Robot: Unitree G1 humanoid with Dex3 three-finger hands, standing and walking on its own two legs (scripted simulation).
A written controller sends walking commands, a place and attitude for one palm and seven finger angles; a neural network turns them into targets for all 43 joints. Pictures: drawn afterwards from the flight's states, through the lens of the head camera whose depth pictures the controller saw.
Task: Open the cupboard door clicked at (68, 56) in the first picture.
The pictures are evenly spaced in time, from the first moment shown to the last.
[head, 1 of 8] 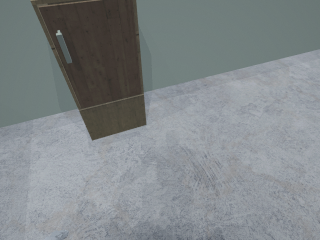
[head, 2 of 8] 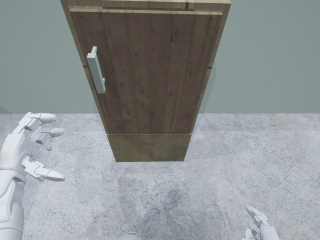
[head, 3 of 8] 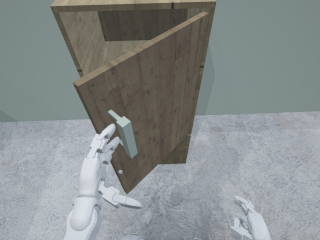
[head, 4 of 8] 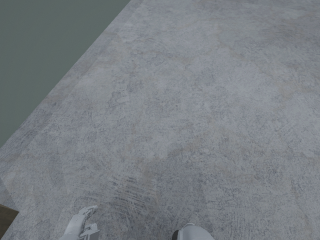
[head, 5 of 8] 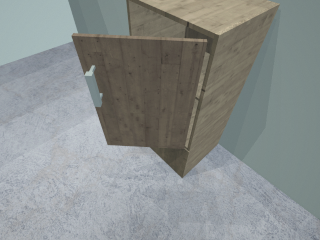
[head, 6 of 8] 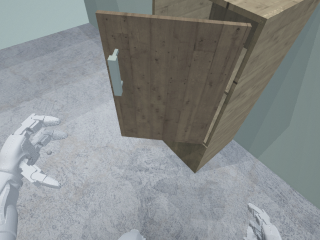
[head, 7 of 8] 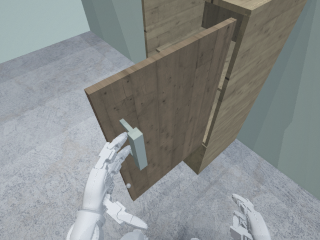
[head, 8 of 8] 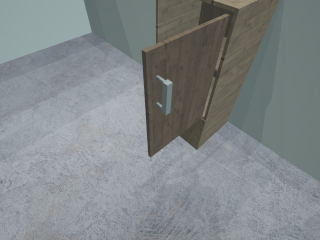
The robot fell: no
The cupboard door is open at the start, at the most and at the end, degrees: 0 91 88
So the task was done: yes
